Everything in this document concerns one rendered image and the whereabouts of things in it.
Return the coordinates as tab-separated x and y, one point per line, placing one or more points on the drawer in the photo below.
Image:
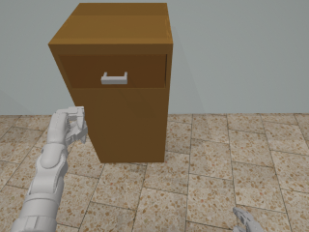
143	70

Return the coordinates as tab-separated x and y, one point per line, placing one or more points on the left robot forearm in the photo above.
40	206

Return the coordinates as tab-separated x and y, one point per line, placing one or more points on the handle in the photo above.
113	79

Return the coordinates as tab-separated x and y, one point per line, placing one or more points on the right robot hand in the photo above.
248	220

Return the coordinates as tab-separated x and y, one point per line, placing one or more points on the left robot hand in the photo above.
61	131

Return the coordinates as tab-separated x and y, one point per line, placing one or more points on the cabinet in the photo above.
125	125

